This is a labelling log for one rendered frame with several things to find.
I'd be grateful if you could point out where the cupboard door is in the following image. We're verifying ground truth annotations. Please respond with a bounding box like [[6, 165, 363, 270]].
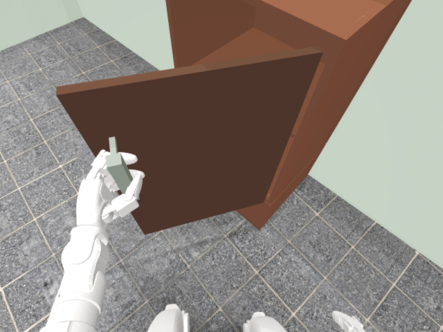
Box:
[[56, 46, 323, 234]]

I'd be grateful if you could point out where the robot left shin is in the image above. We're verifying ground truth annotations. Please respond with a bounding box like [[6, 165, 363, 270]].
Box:
[[165, 304, 179, 310]]

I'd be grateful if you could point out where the robot left hand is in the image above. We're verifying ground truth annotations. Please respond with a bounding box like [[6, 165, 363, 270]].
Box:
[[76, 150, 145, 231]]

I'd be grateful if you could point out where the robot shin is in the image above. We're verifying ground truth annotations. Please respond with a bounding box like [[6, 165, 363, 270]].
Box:
[[252, 312, 265, 318], [165, 304, 179, 310]]

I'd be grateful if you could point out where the robot right hand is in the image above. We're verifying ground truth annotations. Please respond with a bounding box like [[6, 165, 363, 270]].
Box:
[[332, 311, 366, 332]]

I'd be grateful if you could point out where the handle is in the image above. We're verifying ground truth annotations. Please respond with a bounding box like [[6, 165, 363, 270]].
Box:
[[106, 136, 140, 200]]

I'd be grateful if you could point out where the robot right shin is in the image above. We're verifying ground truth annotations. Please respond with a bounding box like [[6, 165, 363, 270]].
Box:
[[252, 312, 265, 318]]

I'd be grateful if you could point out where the left robot forearm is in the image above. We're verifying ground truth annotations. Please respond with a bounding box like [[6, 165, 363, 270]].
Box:
[[39, 225, 109, 332]]

